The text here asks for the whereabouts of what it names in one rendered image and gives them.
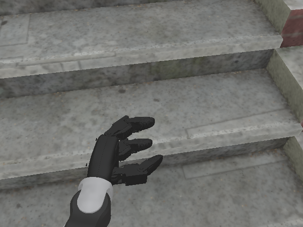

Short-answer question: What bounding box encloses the robot left forearm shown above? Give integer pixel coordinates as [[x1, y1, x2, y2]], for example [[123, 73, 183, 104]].
[[63, 177, 114, 227]]

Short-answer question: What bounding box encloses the left robot hand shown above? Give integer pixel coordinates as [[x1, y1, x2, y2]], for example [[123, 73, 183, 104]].
[[86, 115, 163, 186]]

